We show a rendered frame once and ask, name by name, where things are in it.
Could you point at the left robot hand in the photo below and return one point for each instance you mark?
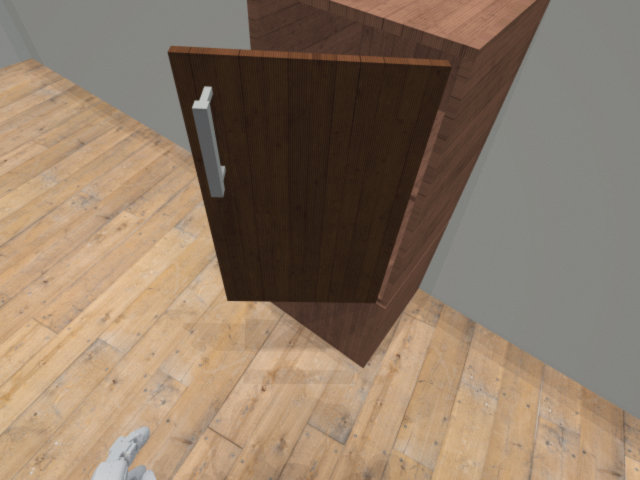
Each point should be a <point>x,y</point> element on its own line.
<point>121,455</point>

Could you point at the cupboard door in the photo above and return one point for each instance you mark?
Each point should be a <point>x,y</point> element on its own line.
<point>321,153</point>

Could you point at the handle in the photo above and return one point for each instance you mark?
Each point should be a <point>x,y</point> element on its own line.
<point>206,134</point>

